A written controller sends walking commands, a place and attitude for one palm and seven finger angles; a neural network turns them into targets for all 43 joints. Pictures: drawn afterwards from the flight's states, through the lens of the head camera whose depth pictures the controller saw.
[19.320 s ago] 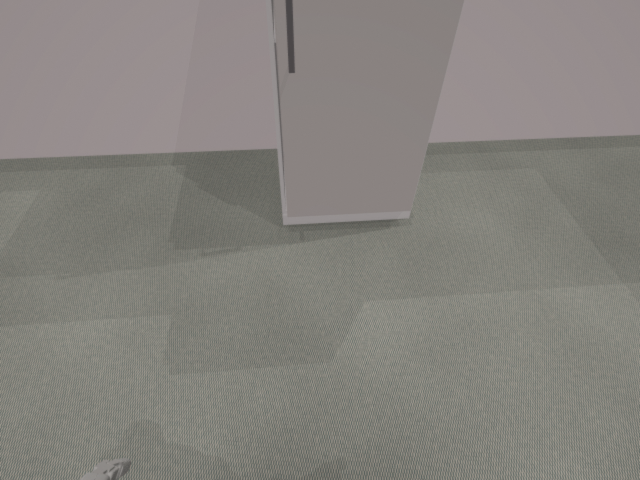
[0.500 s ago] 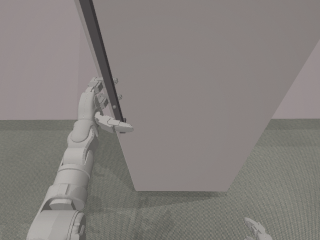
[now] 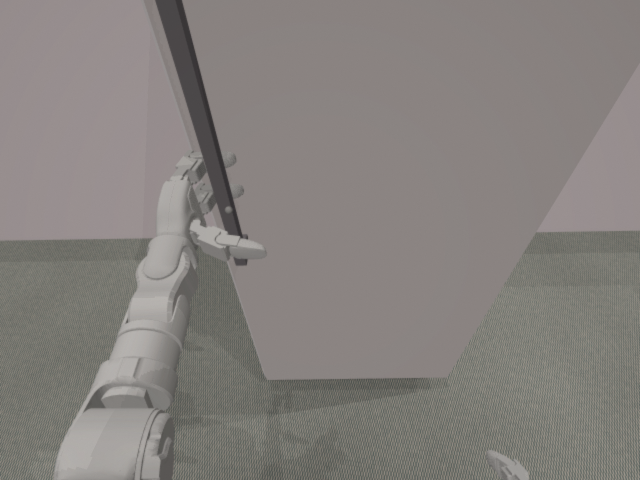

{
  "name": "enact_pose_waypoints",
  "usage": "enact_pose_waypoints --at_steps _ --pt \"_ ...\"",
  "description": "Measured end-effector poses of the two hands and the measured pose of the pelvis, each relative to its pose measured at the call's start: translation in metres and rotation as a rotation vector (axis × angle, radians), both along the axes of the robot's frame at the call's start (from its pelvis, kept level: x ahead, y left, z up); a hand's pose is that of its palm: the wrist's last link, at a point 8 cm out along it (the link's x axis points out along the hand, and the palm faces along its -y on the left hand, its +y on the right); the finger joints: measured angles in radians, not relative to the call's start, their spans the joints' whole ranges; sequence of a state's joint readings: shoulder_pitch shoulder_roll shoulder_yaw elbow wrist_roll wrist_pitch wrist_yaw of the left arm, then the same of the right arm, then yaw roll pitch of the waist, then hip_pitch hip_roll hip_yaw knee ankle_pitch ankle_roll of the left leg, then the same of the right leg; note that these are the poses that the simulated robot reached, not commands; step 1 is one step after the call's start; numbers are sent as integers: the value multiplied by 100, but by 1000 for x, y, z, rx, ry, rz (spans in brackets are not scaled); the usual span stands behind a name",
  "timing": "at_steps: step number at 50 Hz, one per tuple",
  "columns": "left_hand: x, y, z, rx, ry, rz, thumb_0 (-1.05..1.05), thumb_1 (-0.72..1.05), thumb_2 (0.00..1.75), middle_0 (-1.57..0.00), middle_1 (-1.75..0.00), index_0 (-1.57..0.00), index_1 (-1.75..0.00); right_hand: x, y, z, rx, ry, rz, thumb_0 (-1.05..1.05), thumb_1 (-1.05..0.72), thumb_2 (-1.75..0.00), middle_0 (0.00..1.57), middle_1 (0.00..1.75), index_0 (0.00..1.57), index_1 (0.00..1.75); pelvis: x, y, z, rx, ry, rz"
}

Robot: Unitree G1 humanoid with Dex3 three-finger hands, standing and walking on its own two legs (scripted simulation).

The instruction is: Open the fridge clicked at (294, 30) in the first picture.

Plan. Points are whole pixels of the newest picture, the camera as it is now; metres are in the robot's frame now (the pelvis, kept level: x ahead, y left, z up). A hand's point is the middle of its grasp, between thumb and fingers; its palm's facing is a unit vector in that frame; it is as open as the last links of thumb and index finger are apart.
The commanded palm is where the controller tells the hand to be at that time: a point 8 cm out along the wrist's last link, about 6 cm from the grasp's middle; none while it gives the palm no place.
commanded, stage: slide the fingers in behind the handle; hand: left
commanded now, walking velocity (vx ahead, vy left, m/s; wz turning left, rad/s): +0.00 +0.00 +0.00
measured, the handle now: (210, 128) +0.47 +0.15 +0.21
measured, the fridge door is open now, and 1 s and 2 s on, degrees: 0 0 0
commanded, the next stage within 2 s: grip the handle and tug to test in 0.04 s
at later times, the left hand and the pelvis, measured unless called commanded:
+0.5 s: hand (235, 209) +0.41 +0.12 +0.13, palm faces +0.03 -1.00 +0.01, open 10.9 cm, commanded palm +0.38 +0.18 +0.12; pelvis +0.00 +0.00 +0.00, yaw +0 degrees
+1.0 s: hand (235, 210) +0.41 +0.12 +0.13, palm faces +0.03 -1.00 +0.00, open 5.4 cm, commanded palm +0.39 +0.18 +0.12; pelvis +0.01 +0.00 +0.00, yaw +0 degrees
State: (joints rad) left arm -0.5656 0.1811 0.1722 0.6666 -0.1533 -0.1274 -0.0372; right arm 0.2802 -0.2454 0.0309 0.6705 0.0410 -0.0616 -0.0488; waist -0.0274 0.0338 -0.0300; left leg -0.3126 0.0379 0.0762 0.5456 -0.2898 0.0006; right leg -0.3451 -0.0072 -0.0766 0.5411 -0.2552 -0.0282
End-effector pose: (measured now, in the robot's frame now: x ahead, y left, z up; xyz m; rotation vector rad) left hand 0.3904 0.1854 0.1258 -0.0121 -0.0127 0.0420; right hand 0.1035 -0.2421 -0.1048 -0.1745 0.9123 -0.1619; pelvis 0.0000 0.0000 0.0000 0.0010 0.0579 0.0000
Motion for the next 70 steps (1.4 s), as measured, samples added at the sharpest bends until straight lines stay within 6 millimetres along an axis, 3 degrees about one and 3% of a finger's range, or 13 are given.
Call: enact_pose_waypoints --at_steps 5,10,16,43,70 --pt "0 2 -2 11 9 -4 -1 -50 30 -29 -120 -29 -120 0 0 1 -8 0 -2 1 -90 -90 20 30 20 30 -1 2 0 -3 1 3" --pt "-1 -9 5 7 -30 -32 -1 -49 30 -29 -120 -29 -120 4 2 -1 -3 -9 8 1 -90 -90 20 30 20 30 0 5 0 -3 2 6" --pt "3 -9 0 4 12 -4 -1 -39 35 -31 -122 -31 -122 9 6 1 5 -16 13 1 -90 -90 20 30 20 30 1 4 0 0 2 4" --pt "1 -7 0 7 6 -1 1 74 83 -41 -137 -41 -136 12 -4 2 -2 -14 5 1 -90 -90 20 30 20 30 4 -3 1 0 -1 2" --pt "2 -9 -1 -1 8 -10 1 76 83 -39 -140 -40 -139 14 -2 4 10 -25 -6 1 -90 -90 20 30 20 30 7 -2 2 1 2 -10"
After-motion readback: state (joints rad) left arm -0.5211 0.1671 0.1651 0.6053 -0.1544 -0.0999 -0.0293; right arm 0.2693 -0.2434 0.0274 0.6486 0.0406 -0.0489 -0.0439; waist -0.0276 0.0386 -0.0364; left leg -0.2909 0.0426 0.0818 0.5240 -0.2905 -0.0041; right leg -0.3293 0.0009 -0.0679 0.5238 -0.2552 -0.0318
